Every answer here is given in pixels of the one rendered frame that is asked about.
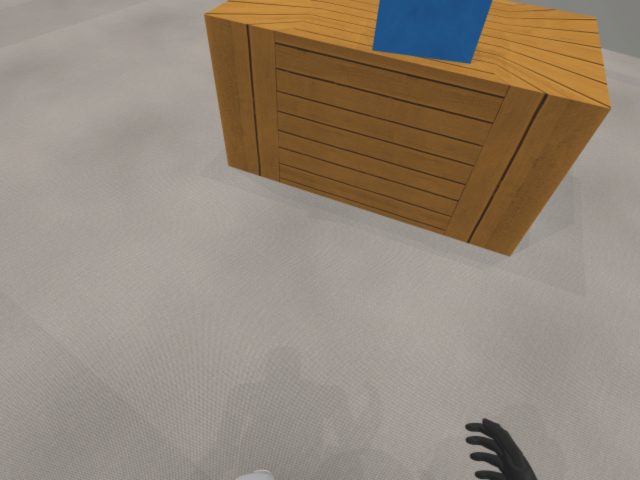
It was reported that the right robot hand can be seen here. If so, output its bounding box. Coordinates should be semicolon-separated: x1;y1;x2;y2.
465;418;538;480

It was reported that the pedestal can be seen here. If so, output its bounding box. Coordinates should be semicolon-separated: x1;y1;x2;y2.
204;0;611;257

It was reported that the carton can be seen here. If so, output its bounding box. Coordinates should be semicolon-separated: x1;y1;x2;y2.
372;0;493;64

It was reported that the robot left shin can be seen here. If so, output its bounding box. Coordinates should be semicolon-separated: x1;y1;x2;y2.
253;470;274;479

